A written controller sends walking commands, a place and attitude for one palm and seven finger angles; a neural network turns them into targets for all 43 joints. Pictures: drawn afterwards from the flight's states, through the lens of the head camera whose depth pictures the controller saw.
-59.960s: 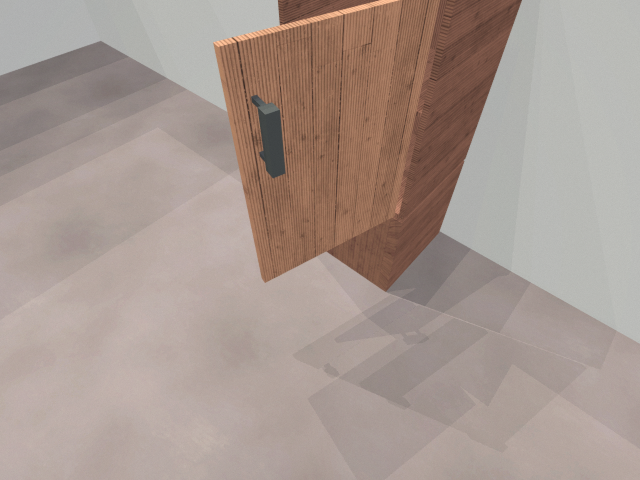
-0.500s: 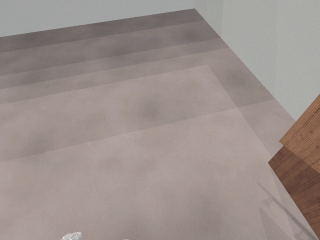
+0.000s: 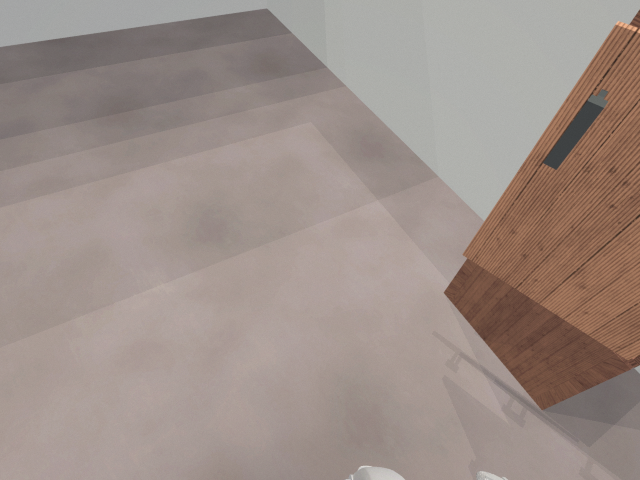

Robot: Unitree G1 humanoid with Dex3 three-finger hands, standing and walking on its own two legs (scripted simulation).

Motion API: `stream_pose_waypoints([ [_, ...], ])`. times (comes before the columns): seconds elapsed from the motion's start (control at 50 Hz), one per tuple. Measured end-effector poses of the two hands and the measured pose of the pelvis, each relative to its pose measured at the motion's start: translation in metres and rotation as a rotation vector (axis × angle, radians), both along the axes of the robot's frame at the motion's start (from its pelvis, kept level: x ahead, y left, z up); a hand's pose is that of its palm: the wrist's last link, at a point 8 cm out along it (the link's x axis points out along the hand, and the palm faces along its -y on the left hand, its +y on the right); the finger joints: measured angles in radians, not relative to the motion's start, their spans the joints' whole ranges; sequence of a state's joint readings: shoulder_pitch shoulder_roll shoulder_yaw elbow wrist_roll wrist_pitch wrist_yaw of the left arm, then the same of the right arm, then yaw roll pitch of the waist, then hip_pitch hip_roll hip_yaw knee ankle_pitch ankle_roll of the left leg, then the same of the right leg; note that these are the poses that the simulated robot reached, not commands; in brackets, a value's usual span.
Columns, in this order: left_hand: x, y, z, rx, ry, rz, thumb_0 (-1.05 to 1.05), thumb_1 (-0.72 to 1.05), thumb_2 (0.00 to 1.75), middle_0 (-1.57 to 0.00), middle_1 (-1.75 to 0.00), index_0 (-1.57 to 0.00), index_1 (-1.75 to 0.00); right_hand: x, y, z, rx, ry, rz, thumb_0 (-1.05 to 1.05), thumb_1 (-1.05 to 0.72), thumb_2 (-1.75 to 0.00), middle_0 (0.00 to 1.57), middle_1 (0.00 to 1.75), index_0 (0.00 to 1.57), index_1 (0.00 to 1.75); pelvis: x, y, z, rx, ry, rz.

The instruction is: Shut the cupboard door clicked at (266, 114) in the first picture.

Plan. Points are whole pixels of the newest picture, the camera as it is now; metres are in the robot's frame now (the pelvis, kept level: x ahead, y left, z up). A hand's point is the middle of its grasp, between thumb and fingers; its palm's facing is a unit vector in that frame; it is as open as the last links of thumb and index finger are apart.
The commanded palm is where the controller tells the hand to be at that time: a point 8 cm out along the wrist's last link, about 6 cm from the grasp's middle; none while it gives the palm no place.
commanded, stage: turn to face it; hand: left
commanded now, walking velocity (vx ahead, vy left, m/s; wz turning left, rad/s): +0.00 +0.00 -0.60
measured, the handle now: (576, 129) +0.67 -0.38 +0.10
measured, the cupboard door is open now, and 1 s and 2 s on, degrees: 20 20 20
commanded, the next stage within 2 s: take the last steps up to it in 0.98 s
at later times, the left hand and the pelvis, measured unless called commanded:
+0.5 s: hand (228, 477) +0.14 +0.13 -0.15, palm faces -0.28 -0.92 -0.27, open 7.3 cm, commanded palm none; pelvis +0.00 -0.05 +0.00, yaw -17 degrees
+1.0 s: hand (234, 420) +0.21 +0.13 -0.16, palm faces -0.47 -0.86 -0.21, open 7.3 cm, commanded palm none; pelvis +0.04 -0.01 +0.01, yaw -31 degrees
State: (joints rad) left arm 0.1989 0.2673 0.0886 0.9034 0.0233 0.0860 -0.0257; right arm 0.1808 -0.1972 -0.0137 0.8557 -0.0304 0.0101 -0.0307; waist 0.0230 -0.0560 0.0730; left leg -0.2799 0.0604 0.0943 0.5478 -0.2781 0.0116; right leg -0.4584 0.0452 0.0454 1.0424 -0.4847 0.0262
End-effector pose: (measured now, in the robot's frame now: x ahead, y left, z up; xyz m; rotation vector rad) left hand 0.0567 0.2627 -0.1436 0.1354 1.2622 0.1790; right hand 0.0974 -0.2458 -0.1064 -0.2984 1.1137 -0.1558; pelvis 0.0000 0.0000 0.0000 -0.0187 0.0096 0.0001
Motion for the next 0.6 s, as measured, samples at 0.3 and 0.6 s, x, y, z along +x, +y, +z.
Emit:
stream_pose_waypoints([
  [0.3, 0.086, -0.051, 0.020, 0.072, -0.085, -0.269, 0.00, 0.91, 0.90, -0.20, -0.29, -0.20, -0.30, -0.106, -0.048, -0.043, 0.085, 0.138, -0.287, 0.00, -0.90, -0.89, 0.20, 0.30, 0.21, 0.30, 0.000, -0.033, -0.012, 0.020, 0.004, -0.195],
  [0.6, 0.095, -0.092, 0.021, 0.039, -0.025, -0.386, 0.00, 0.91, 0.90, -0.20, -0.30, -0.21, -0.30, -0.091, -0.073, -0.017, 0.058, 0.049, -0.414, 0.00, -0.91, -0.90, 0.19, 0.30, 0.20, 0.30, 0.012, -0.043, 0.004, 0.031, 0.008, -0.347],
])
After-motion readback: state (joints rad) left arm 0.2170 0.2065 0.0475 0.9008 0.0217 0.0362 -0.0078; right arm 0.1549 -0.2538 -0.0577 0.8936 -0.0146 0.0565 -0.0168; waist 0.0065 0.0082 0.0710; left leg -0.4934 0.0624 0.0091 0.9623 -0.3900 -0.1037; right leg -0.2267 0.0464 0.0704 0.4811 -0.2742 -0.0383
